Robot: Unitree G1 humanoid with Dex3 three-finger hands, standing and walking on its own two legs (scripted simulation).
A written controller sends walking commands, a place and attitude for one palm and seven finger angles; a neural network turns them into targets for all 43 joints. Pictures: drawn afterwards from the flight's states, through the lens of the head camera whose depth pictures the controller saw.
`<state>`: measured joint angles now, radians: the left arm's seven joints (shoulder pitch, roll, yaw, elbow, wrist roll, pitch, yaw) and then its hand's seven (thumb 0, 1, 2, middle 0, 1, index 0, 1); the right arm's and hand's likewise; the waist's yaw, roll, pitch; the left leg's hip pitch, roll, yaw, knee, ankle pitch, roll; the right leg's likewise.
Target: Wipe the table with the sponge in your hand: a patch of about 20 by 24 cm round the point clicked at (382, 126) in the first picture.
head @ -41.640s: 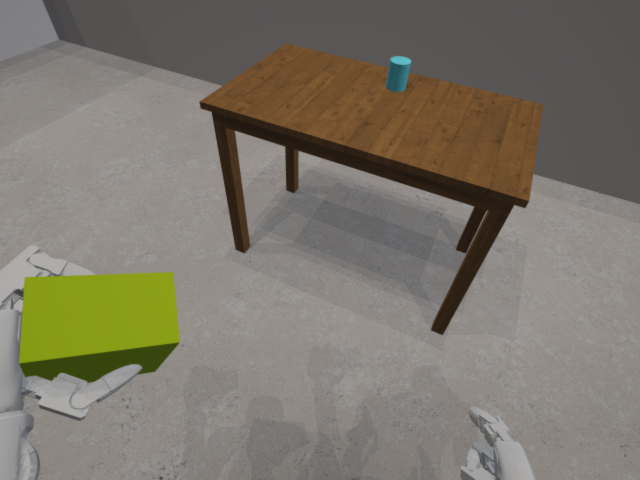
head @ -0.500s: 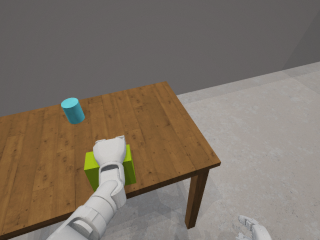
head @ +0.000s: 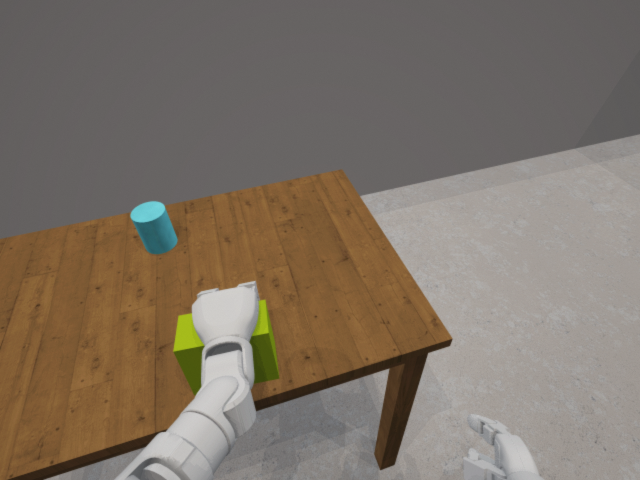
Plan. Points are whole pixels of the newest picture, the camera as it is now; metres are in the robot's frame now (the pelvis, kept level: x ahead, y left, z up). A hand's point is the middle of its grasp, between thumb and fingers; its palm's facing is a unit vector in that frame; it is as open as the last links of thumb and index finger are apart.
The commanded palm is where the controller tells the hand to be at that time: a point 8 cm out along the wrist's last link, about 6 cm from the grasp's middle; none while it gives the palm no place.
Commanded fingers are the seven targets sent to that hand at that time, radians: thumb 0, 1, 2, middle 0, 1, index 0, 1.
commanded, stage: wipe forward along the third lane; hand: left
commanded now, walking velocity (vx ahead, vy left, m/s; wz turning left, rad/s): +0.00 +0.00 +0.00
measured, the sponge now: (232, 355) +0.31 +0.18 -0.04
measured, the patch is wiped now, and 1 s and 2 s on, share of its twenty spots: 0.85 0.90 1.00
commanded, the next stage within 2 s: wipe back along the third lane in 1.84 s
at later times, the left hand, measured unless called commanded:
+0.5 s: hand (239, 330) +0.33 +0.17 -0.01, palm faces -0.07 -0.01 -1.00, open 10.6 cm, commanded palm +0.32 +0.15 +0.02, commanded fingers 0.00 0.10 1.30 -1.20 -1.60 -1.20 -1.60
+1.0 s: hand (240, 304) +0.37 +0.18 +0.00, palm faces -0.07 +0.03 -1.00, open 10.6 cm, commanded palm +0.38 +0.18 +0.03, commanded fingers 0.00 0.10 1.30 -1.20 -1.60 -1.20 -1.60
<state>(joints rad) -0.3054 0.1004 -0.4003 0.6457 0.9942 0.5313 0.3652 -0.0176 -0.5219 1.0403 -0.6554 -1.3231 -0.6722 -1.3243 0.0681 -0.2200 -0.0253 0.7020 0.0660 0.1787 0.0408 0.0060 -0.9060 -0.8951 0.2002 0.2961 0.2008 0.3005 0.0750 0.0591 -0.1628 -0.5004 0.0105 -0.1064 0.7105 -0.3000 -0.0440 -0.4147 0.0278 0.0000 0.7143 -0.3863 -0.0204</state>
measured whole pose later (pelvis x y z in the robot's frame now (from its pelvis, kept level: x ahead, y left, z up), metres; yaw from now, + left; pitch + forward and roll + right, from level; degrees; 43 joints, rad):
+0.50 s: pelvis -0.03 +0.00 -0.01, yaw +0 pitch +7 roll -1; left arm -0.56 0.06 -0.33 0.94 1.01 0.50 0.40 -0.01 -0.58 1.08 -0.71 -1.26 -0.73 -1.26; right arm 0.09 -0.21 -0.02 0.75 0.05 0.17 0.01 0.00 -0.91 -0.89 0.20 0.30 0.20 0.30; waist 0.04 0.05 -0.17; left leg -0.64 0.00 -0.12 0.79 -0.28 -0.04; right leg -0.56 0.03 -0.01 0.81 -0.37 -0.02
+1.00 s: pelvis -0.09 -0.01 -0.04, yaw -3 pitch +13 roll +0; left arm -0.89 0.26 -0.17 1.25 0.96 0.48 0.41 0.01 -0.58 1.08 -0.71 -1.28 -0.73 -1.28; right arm 0.24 -0.25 -0.01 0.78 0.05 0.06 -0.05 0.00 -0.91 -0.89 0.20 0.30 0.20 0.30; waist -0.10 0.03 -0.17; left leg -0.90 0.00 -0.12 0.91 -0.35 -0.01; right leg -0.85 0.06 0.02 0.93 -0.32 -0.02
